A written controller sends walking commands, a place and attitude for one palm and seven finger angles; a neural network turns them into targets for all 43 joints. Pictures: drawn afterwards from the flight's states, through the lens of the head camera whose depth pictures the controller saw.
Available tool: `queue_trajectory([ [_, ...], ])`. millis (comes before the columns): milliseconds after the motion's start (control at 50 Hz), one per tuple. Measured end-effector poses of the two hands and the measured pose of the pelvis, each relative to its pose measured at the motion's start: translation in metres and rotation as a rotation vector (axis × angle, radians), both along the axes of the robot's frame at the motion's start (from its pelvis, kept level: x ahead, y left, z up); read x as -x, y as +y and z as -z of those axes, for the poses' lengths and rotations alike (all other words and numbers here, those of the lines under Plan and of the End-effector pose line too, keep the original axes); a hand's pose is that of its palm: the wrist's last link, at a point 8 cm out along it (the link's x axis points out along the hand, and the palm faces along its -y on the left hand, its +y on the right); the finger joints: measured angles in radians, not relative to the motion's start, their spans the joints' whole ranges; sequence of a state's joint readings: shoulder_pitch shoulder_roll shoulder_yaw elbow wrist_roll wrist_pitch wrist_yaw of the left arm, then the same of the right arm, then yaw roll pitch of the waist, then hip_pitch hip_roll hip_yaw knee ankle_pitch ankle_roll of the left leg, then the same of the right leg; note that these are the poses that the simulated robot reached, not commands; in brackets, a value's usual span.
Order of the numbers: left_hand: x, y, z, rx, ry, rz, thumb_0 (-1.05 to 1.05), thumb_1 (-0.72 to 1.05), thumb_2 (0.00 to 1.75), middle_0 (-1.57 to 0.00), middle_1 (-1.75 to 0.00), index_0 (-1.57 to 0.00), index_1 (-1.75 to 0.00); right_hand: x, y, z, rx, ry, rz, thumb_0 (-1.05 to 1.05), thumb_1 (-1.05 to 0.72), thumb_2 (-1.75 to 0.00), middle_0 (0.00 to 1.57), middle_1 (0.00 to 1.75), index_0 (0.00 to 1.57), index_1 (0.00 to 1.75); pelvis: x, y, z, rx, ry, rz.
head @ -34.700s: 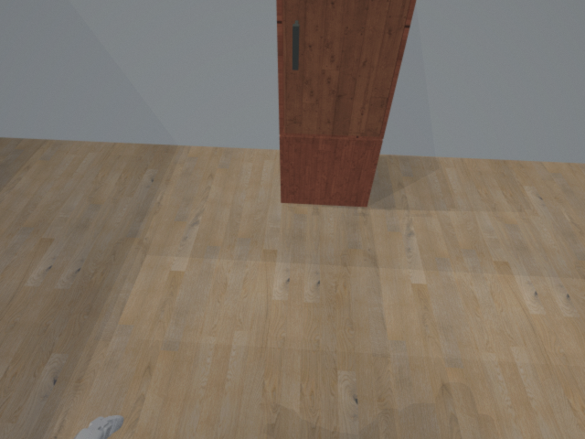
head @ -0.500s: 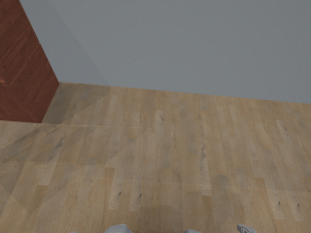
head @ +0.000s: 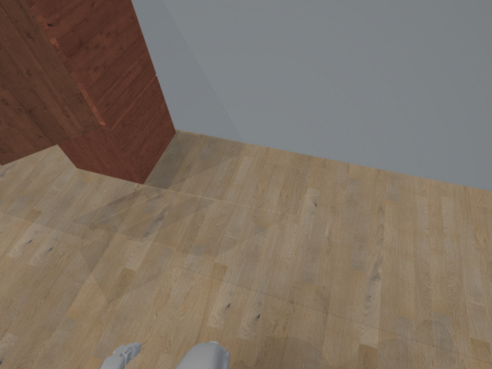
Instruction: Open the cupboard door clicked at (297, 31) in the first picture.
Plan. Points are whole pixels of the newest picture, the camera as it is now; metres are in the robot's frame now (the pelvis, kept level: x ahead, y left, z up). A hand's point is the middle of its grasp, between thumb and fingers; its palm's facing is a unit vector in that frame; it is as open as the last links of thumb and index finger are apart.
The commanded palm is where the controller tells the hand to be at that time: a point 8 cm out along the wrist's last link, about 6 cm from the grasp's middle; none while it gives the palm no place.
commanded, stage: turn to face it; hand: left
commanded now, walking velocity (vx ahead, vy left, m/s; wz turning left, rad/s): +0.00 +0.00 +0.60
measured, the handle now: out of the picture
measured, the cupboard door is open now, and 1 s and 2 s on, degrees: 48 48 48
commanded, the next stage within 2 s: take the last steps up to it in 0.78 s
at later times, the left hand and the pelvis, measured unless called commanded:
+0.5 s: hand out of the picture +0.04 +0.24 -0.16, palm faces +0.32 -0.91 -0.26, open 7.4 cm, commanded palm none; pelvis +0.02 +0.00 +0.00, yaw +17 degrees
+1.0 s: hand out of the picture -0.02 +0.17 -0.19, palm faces +0.50 -0.84 -0.19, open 7.3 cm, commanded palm none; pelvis +0.04 -0.01 -0.01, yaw +28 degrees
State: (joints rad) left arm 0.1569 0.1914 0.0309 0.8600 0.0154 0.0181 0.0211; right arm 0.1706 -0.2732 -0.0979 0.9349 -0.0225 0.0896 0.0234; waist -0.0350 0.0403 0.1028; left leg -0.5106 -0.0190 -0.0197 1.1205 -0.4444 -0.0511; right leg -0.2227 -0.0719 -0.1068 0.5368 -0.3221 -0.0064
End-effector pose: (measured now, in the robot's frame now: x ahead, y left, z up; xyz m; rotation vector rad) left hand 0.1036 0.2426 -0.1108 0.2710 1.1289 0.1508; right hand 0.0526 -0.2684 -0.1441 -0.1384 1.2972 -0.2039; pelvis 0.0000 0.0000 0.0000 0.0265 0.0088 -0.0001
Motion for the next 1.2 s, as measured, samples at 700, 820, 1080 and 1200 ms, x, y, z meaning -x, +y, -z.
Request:
queue_trajectory([
  [700,0.080,-0.003,0.010,0.003,0.004,-0.413,0.00,0.91,0.90,-0.20,-0.30,-0.20,-0.30,-0.143,0.030,0.005,-0.013,-0.042,-0.423,0.00,-0.91,-0.90,0.20,0.30,0.20,0.30,-0.035,-0.026,0.008,0.016,-0.011,-0.387],
  [820,0.102,-0.031,0.015,0.071,0.056,-0.484,0.00,0.91,0.90,-0.20,-0.30,-0.21,-0.30,-0.158,0.036,-0.008,-0.004,-0.021,-0.473,0.00,-0.91,-0.90,0.19,0.30,0.20,0.30,-0.044,-0.028,-0.001,-0.010,-0.013,-0.440],
  [1080,0.154,-0.019,0.037,0.145,0.175,-0.617,0.01,0.91,0.90,-0.20,-0.30,-0.20,-0.30,-0.176,0.086,-0.017,0.019,-0.077,-0.613,0.00,-0.91,-0.90,0.20,0.30,0.20,0.30,-0.049,-0.005,0.003,0.026,-0.012,-0.507],
  [1200,0.117,-0.001,0.016,0.097,0.078,-0.622,0.01,0.91,0.90,-0.20,-0.30,-0.20,-0.30,-0.165,0.080,-0.007,-0.009,0.024,-0.616,0.00,-0.91,-0.90,0.20,0.30,0.20,0.30,-0.069,-0.002,-0.003,0.029,-0.008,-0.544],
])
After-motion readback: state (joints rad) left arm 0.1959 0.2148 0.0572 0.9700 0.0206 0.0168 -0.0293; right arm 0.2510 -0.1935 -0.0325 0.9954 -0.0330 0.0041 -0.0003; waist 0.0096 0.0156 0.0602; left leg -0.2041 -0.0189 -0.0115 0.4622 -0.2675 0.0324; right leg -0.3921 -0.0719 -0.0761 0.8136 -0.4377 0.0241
